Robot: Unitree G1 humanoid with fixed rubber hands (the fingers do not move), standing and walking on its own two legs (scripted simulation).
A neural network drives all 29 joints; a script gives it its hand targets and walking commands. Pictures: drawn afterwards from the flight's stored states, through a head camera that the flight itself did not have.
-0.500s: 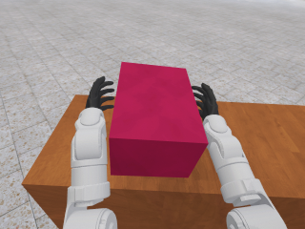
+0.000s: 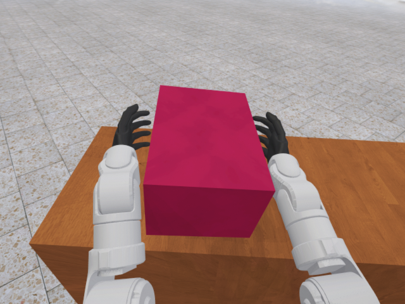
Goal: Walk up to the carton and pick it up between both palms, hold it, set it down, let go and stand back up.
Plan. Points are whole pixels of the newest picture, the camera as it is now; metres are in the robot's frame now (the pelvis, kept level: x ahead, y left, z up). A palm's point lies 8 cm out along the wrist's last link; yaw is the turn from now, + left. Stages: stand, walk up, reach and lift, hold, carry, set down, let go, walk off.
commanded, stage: hold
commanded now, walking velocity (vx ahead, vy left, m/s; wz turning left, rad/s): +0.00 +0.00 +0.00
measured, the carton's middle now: (201, 155) +0.38 +0.01 +0.15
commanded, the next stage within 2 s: none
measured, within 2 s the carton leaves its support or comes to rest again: neither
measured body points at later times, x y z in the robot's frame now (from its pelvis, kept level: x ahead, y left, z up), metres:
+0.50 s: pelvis +0.00 +0.00 +0.00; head -0.04 +0.03 +0.45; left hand +0.37 +0.15 +0.19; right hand +0.38 -0.13 +0.17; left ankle +0.01 +0.10 -0.75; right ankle +0.02 -0.10 -0.75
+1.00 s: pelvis +0.00 +0.00 +0.00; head -0.04 +0.03 +0.45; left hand +0.37 +0.15 +0.19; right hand +0.37 -0.14 +0.18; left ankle +0.01 +0.10 -0.75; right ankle +0.02 -0.10 -0.75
